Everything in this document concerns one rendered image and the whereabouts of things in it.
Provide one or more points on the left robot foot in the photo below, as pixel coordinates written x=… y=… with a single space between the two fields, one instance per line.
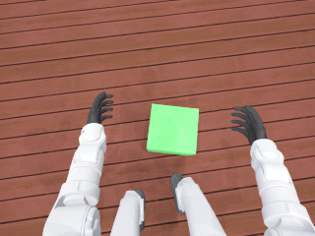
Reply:
x=142 y=195

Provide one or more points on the left robot hand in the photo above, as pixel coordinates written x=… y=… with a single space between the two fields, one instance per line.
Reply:
x=96 y=110

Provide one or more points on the robot right shin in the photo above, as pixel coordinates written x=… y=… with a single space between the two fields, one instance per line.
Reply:
x=186 y=180

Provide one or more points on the left robot upper arm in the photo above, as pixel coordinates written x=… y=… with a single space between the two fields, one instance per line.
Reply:
x=73 y=221

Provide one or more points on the robot left forearm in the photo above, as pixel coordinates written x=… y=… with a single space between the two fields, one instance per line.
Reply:
x=82 y=184

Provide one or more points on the robot right forearm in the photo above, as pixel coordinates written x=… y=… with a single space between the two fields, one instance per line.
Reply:
x=281 y=205

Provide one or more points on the carton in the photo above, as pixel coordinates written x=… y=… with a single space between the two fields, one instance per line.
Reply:
x=173 y=129

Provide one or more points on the right robot upper arm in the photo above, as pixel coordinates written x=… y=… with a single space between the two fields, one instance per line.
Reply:
x=280 y=231

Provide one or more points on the right robot hand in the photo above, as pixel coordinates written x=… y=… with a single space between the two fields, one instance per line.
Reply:
x=254 y=128

